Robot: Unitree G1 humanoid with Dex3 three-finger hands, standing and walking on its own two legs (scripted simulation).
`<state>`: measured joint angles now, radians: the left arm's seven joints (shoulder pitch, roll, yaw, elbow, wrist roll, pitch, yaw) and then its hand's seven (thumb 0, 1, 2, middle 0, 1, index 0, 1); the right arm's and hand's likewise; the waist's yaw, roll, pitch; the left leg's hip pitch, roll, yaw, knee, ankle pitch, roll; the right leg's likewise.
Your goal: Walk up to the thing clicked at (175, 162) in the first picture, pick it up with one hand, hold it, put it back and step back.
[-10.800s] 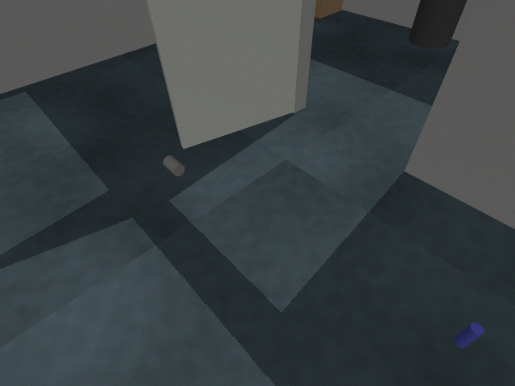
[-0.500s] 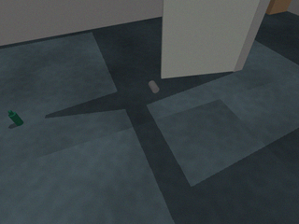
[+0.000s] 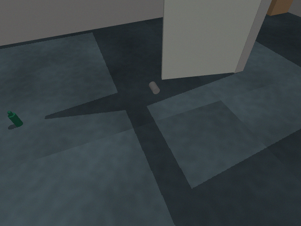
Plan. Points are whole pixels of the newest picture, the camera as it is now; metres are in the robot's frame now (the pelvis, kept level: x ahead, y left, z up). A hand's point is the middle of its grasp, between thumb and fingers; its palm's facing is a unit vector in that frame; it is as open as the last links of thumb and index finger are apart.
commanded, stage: stand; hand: left
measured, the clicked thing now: (154, 87) +1.54 -0.03 -0.74
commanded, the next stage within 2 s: walk up in 0.02 s
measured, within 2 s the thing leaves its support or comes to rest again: neither
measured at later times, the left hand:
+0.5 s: hand (74, 214) +0.21 +0.25 -0.13, palm faces -0.26 -0.81 -0.53, open 7.4 cm
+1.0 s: hand (111, 107) +0.68 +0.20 -0.15, palm faces -0.61 -0.63 -0.48, open 7.4 cm
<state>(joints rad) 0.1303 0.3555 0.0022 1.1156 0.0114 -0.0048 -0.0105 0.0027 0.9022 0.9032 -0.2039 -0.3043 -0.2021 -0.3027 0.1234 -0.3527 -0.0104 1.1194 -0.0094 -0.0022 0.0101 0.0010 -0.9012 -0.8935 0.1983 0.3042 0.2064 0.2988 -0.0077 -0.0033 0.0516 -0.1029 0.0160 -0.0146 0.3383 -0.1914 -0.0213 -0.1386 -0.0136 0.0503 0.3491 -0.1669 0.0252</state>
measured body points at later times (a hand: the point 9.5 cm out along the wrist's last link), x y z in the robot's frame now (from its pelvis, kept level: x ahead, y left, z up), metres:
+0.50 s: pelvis +0.12 -0.04 -0.02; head +0.09 -0.09 +0.42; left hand +0.23 +0.29 -0.09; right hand +0.15 -0.38 -0.15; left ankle +0.22 +0.07 -0.68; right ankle +0.07 -0.16 -0.75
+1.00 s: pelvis +0.42 +0.03 -0.01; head +0.46 +0.00 +0.43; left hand +0.71 +0.23 -0.12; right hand +0.25 -0.26 -0.11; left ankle +0.47 +0.07 -0.75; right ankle +0.34 -0.08 -0.67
